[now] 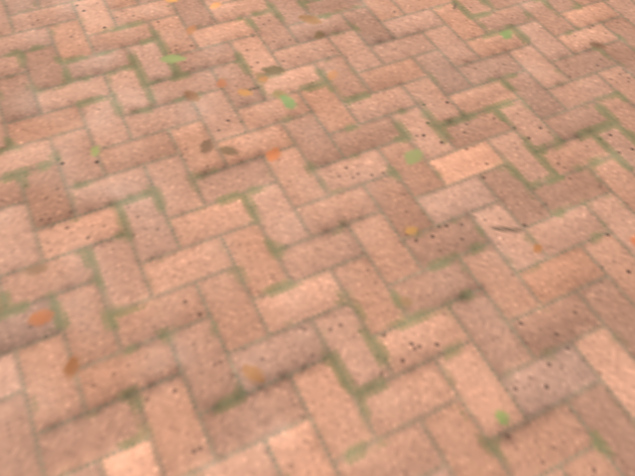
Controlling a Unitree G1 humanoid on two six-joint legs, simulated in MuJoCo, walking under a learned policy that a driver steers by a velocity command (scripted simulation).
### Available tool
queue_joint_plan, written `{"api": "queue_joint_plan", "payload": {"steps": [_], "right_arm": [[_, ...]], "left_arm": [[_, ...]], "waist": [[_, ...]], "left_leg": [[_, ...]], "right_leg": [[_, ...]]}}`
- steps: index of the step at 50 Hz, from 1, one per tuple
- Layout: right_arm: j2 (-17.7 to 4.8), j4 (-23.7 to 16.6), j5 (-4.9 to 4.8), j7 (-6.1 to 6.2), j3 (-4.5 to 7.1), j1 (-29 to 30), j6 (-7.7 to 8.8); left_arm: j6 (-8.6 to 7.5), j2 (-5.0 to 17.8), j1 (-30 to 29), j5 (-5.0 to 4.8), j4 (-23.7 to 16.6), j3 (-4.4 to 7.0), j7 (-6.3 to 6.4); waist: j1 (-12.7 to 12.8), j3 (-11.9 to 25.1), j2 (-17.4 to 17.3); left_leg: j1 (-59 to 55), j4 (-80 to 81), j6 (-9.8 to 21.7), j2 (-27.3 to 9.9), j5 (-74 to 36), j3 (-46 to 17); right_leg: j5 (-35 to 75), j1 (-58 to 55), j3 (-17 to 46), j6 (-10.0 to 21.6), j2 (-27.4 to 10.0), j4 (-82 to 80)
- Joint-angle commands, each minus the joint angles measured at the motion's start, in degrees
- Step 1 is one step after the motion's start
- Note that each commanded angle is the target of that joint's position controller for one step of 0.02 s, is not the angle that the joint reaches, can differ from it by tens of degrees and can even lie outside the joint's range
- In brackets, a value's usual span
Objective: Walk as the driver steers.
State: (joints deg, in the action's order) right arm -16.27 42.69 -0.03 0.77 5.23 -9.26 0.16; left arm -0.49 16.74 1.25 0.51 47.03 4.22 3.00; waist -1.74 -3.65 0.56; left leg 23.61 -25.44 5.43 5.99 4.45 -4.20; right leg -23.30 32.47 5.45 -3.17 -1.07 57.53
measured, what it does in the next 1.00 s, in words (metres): steps on the spot, turning left: right foot, then left foot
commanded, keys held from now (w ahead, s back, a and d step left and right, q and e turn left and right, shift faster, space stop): q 1.00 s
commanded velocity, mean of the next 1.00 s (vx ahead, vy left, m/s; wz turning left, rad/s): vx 0.01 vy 0.00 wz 0.59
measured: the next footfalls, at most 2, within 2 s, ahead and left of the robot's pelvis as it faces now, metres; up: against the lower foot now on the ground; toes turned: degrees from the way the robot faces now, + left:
right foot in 0.26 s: +0.12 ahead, -0.16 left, +0.00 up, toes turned +15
left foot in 0.66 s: +0.03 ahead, +0.10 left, +0.00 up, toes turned +26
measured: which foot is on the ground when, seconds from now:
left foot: down 0.00-0.26, up 0.28-0.64, down 0.66-1.00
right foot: up 0.00-0.24, down 0.26-0.66, up 0.68-1.00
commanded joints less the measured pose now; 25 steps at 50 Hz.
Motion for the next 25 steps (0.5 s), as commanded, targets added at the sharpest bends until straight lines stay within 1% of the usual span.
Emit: {"api": "queue_joint_plan", "payload": {"steps": [1,3,5,7,9,10,11,12,13,14,15,16,17,18,19,20,21,22,23,25], "right_arm": [[-10.0,-5.0,-0.31,1.22,2.55,1.3,-0.09],[-9.7,-5.5,-0.3,1.45,2.43,1.7,-0.58],[-9.6,-5.9,-0.14,1.54,2.39,1.5,-1.0],[-9.5,-6.3,-0.03,1.53,2.35,1.2,-1.4],[-9.4,-6.8,-0.14,1.46,2.25,1.1,-1.81],[-9.4,-7.2,-0.32,1.49,2.19,1.3,-2.06],[-9.4,-7.6,-0.68,1.59,2.07,2.1,-2.38],[-8.8,-7.9,-1.08,1.74,1.84,1.9,-2.68],[-6.1,-8.2,-1.03,1.75,1.11,-0.1,-2.82],[-5.6,-10.2,-1.61,1.48,1.2,-1.2,-2.29],[-10.9,-9.7,-0.25,0.92,2.61,-0.6,-1.35],[-12.7,-8.3,-0.59,0.59,3.44,-1.8,-1.42],[-11.5,-6.8,-0.79,0.72,3.4,-3.2,-2.09],[-10.0,-6.4,-0.6,0.84,3.02,-3.8,-2.75],[-8.3,-6.6,-0.81,0.62,2.51,-3.7,-3.17],[-7.4,-7.4,-1.16,0.45,2.12,-2.5,-3.29],[-6.7,-8.5,-1.47,0.34,1.74,-0.5,-3.22],[-6.2,-9.6,-1.57,0.25,1.43,1.5,-3.11],[-5.9,-10.6,-1.47,0.09,1.19,2.7,-3.02],[-5.3,-11.8,-1.22,-0.51,0.65,3.5,-2.92]], "left_arm": [[0.3,4.6,4.4,-0.02,-1.6,1.18,0.42],[0.19,4.8,3.2,-0.17,-2.1,1.18,0.3],[-0.29,4.9,2.6,-0.31,-2.6,1.13,0.07],[-0.98,5.1,2.6,-0.54,-2.9,1.1,-0.29],[-1.63,5.6,3.6,-0.82,-2.9,1.17,-0.85],[-1.91,5.7,4.9,-0.94,-2.6,1.25,-1.2],[-2.16,5.8,7.1,-0.97,-2.1,1.41,-1.59],[-2.25,6.9,9.7,-0.77,-1.4,1.85,-1.89],[-1.98,10.6,11.1,0.24,-1.4,2.71,-1.81],[-1.12,15.0,9.5,1.85,-1.7,3.45,-1.5],[-1.16,11.9,7.2,2.62,-3.6,2.87,-1.32],[-1.09,8.9,4.3,2.01,-5.1,2.1,-0.87],[-0.91,7.3,2.4,1.05,-5.6,1.72,-0.65],[-0.78,6.5,2.4,0.13,-5.9,1.39,-0.46],[-0.52,6.4,2.9,-0.1,-5.9,1.13,-0.29],[-0.19,6.7,3.8,0.07,-5.8,1.17,-0.19],[0.13,7.1,5.1,0.26,-5.7,1.32,-0.05],[0.4,7.7,6.7,0.36,-5.6,1.53,0.11],[0.61,8.5,7.8,0.37,-5.6,1.81,0.19],[0.87,10.1,8.1,0.13,-5.9,2.45,-0.02]], "waist": [[1.8,12.0,-6.0],[1.3,10.8,-7.1],[0.7,10.0,-8.3],[0.3,10.0,-9.2],[0.5,10.3,-10.0],[1.1,10.3,-10.2],[2.6,10.4,-10.0],[3.8,10.4,-9.0],[2.7,11.5,-0.8],[-0.2,8.8,16.1],[1.0,8.5,14.2],[0.1,8.2,9.1],[-0.6,7.0,6.7],[-0.1,6.3,6.6],[0.3,5.4,6.7],[1.0,4.7,7.1],[2.1,4.4,8.1],[3.4,4.6,8.9],[4.3,5.3,9.5],[4.9,6.6,10.3]], "left_leg": [[-9.3,8.0,8.1,-13.9,1.4,-18.3],[-8.1,8.5,7.1,-12.8,8.6,-19.5],[-8.0,8.4,6.8,-12.4,11.1,-21.0],[-9.0,7.5,6.6,-12.4,10.1,-22.8],[-10.4,6.1,6.2,-12.4,6.6,-24.7],[-10.6,5.1,5.8,-12.0,4.6,-25.4],[-9.8,3.6,4.7,-11.0,3.2,-25.2],[-7.3,1.5,2.8,-8.9,4.6,-23.9],[-0.5,-7.8,-0.2,-4.4,16.3,-18.1],[11.7,-19.6,-3.4,5.3,30.0,-5.0],[13.6,-33.0,-5.9,0.9,30.7,-5.4],[12.4,-38.3,-6.6,-0.5,26.5,-5.4],[12.4,-41.0,-7.6,-1.0,23.3,-4.2],[13.7,-44.2,-8.6,-1.4,20.6,-3.6],[13.9,-45.5,-9.4,-1.8,19.4,-2.5],[13.9,-43.9,-9.9,-2.4,17.9,-0.6],[14.8,-40.8,-10.3,-3.3,16.8,0.7],[15.4,-37.4,-10.8,-4.2,16.3,1.4],[14.9,-34.3,-11.1,-5.2,16.4,1.8],[10.6,-28.0,-10.9,-6.9,17.3,3.3]], "right_leg": [[4.0,-1.6,0.5,-1.1,0.6,-4.4],[5.4,-2.2,0.8,-1.4,1.0,-7.7],[5.5,-3.4,1.0,-1.4,1.5,-11.0],[4.7,-5.2,1.1,-1.1,2.0,-14.5],[4.0,-7.8,0.9,-0.3,2.7,-19.3],[4.8,-10.1,0.5,0.3,3.0,-22.9],[8.1,-14.0,-0.3,1.1,3.0,-28.9],[13.1,-19.5,-0.2,2.3,1.1,-35.4],[15.3,-26.6,8.0,6.0,-9.5,-38.6],[27.0,-27.9,21.6,15.1,-20.4,-40.8],[30.0,-24.7,24.9,19.5,-24.2,-41.1],[30.3,-23.6,18.2,17.3,-20.8,-39.5],[29.1,-23.4,12.2,14.2,-16.6,-38.4],[28.6,-24.3,9.0,13.0,-14.8,-38.0],[29.7,-23.8,6.3,13.1,-13.7,-38.2],[29.4,-23.7,3.7,13.3,-12.6,-38.9],[29.3,-25.5,2.5,13.7,-12.4,-39.2],[29.8,-27.9,2.0,14.3,-12.9,-39.2],[30.4,-29.7,1.7,14.8,-13.7,-39.0],[31.6,-30.0,0.1,15.1,-14.9,-38.5]]}}
Velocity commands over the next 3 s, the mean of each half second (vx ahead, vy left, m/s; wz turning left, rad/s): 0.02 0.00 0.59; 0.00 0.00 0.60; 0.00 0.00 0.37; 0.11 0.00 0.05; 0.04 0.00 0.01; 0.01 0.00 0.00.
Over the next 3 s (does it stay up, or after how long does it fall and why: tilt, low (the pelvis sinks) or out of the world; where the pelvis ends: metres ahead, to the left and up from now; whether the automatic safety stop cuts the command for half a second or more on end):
stays up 0.13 0.04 0.00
